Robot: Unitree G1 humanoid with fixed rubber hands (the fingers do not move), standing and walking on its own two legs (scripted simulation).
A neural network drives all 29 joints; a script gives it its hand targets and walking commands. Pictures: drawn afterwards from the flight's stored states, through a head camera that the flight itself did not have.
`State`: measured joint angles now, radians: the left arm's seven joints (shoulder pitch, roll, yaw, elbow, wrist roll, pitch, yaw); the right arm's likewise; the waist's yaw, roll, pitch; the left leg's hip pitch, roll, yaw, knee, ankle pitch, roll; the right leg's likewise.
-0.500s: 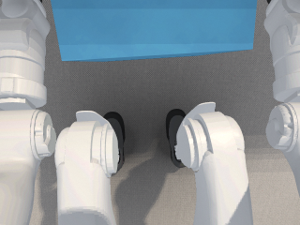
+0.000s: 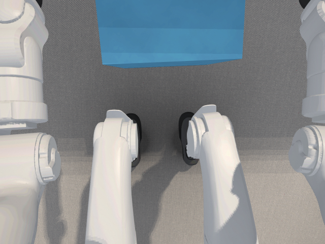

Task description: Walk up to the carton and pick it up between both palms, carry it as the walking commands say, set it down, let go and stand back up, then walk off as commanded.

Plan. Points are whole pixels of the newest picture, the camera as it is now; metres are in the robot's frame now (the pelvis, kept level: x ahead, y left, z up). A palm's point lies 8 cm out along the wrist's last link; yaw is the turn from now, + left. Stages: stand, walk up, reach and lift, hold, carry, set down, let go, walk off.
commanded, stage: set down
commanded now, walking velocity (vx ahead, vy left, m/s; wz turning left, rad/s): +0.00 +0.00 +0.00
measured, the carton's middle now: (167, 32) +0.52 -0.03 -0.34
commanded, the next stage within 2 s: let go in 0.68 s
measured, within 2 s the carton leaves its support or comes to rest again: neither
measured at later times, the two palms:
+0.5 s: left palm out of the picture +0.55 +0.21 +0.03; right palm out of the picture +0.55 -0.26 +0.03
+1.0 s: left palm out of the picture +0.46 +0.21 +0.08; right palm out of the picture +0.43 -0.26 +0.08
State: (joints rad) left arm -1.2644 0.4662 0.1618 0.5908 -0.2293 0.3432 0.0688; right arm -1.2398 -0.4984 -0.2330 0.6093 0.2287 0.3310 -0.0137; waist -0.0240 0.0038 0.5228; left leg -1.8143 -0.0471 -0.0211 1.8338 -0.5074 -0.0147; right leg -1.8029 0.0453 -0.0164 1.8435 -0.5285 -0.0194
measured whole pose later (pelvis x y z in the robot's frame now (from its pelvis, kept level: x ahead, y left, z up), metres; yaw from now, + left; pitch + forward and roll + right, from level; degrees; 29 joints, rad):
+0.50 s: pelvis +0.01 -0.01 +0.13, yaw +0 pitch +25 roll +1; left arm -1.24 0.49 0.17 0.58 -0.22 0.41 0.01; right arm -1.24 -0.53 -0.21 0.59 0.22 0.40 0.00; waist -0.02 -0.01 0.52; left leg -1.40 -0.04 -0.03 1.32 -0.37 -0.03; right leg -1.40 0.05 0.00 1.35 -0.39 -0.03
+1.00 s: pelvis +0.04 +0.00 +0.21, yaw -1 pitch +19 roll +1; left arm -0.70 0.36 0.14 0.38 -0.10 0.26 0.01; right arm -0.67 -0.42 -0.14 0.38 0.13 0.27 0.02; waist -0.02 -0.02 0.52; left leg -1.00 -0.03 -0.01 0.96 -0.29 0.00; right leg -1.00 0.05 0.04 0.99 -0.31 -0.01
